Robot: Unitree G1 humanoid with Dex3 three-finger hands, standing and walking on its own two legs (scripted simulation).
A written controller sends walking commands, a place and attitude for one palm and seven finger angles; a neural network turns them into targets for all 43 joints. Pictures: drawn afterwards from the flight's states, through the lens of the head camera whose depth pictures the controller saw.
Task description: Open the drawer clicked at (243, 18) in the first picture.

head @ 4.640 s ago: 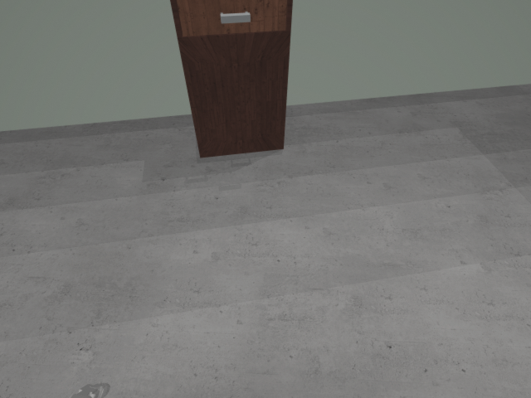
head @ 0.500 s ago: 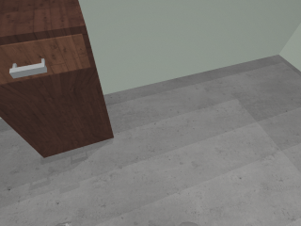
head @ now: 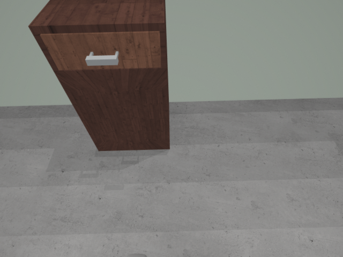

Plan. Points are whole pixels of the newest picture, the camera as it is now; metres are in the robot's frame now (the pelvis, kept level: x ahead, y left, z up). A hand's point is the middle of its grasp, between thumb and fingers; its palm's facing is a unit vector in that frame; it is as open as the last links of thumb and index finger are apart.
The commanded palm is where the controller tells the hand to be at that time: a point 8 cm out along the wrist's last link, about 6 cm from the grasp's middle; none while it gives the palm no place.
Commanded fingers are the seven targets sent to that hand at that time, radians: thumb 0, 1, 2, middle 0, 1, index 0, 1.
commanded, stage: take the last steps up to it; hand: left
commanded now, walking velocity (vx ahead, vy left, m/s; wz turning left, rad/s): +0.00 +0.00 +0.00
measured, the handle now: (103, 57) +0.80 +0.34 -0.01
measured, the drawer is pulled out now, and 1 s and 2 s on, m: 0.00 0.00 0.00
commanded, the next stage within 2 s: come to a stop and stand still in 1.04 s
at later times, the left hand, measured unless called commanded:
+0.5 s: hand out of the picture +0.08 +0.20 -0.17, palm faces +0.12 -0.97 -0.22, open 7.3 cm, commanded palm none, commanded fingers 0.00 0.90 0.90 -0.20 -0.30 -0.20 -0.30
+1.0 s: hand (82, 252) +0.14 +0.26 -0.18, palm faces +0.15 -0.98 -0.15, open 7.4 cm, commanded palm none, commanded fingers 0.00 0.90 0.90 -0.20 -0.30 -0.20 -0.30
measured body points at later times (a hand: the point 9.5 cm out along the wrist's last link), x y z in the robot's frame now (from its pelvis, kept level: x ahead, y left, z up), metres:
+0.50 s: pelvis +0.06 +0.01 -0.01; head +0.06 -0.01 +0.44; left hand +0.08 +0.25 -0.15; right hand +0.05 -0.23 -0.18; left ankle -0.02 +0.12 -0.71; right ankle +0.08 -0.09 -0.74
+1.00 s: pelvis +0.20 +0.10 +0.00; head +0.21 +0.12 +0.45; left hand +0.14 +0.32 -0.17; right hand +0.28 -0.13 -0.14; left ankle +0.22 +0.19 -0.74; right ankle +0.15 -0.04 -0.66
